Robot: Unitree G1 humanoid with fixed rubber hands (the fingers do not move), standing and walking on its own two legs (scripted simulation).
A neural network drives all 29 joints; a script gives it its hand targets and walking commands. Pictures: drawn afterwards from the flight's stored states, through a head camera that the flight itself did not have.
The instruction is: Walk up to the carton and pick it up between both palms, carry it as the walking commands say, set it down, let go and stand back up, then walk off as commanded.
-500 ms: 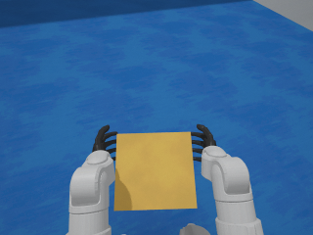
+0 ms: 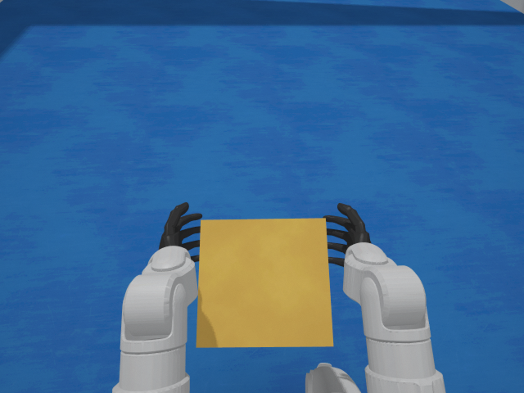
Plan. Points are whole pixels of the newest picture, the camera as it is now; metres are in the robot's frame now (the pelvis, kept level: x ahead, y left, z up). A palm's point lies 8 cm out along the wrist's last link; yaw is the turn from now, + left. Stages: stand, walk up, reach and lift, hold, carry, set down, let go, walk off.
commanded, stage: carry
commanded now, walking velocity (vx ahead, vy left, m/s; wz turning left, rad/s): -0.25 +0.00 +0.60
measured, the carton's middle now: (265, 278) +0.30 +0.00 -0.01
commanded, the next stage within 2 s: none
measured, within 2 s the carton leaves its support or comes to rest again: neither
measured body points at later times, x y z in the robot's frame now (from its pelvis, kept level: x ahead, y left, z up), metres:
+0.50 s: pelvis -0.22 +0.06 +0.00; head -0.21 +0.06 +0.45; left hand +0.05 +0.25 +0.10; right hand +0.10 +0.00 +0.09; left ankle -0.24 +0.19 -0.72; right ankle -0.12 -0.08 -0.71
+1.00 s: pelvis -0.40 +0.09 +0.01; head -0.43 +0.06 +0.46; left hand -0.16 +0.28 +0.11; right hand -0.10 +0.03 +0.09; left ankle -0.34 +0.20 -0.71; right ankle -0.30 -0.02 -0.71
